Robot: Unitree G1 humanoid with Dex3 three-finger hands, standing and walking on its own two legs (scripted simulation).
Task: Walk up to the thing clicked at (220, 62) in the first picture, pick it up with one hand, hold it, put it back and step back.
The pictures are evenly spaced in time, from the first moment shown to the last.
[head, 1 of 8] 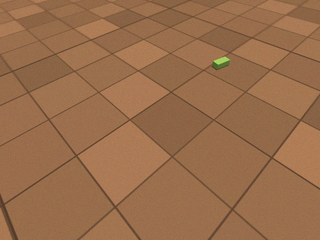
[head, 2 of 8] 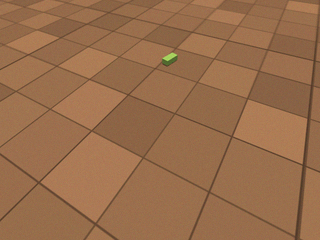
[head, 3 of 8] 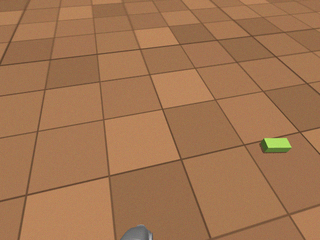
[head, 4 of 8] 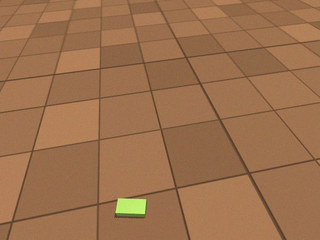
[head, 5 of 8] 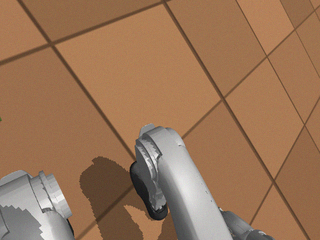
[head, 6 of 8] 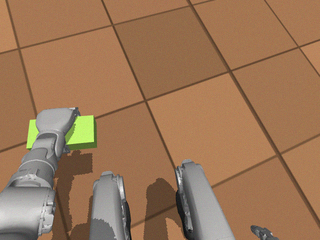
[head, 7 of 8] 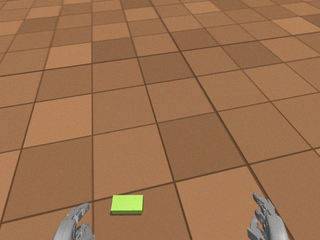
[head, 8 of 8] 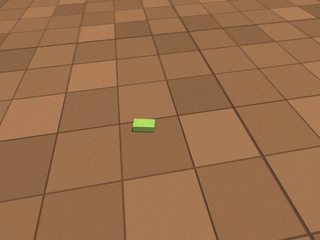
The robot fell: no
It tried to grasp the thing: yes
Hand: left
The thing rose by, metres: 0.66
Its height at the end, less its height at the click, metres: +0.00
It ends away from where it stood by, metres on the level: 0.01
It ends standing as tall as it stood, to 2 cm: yes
